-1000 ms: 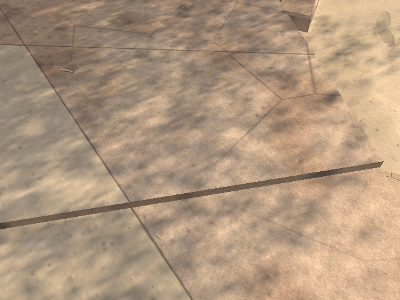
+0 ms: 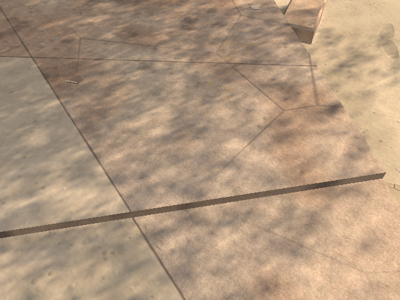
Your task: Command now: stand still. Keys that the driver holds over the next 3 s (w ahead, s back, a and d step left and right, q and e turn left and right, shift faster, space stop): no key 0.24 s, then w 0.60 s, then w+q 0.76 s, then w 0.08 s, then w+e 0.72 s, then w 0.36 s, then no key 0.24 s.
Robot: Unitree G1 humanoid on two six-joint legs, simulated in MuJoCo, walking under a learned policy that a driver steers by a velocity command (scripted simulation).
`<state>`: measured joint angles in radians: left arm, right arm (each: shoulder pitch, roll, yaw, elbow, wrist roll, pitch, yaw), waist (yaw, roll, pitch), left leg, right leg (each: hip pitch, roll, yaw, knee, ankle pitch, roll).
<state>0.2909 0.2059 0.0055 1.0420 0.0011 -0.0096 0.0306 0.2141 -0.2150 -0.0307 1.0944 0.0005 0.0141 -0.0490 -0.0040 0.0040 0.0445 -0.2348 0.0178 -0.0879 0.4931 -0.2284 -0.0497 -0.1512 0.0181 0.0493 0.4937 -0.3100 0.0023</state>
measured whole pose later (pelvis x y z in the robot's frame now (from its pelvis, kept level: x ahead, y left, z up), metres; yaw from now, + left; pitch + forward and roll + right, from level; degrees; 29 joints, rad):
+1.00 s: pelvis +0.28 -0.01 -0.02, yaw +2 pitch +2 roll +0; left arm 0.00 0.24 0.04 0.84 -0.01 -0.12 -0.03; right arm 0.47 -0.23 -0.02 1.05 0.02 -0.07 -0.01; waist -0.06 0.01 0.04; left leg -0.11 0.00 -0.08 0.95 -0.49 0.02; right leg -0.48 0.00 -0.07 0.60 -0.16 -0.06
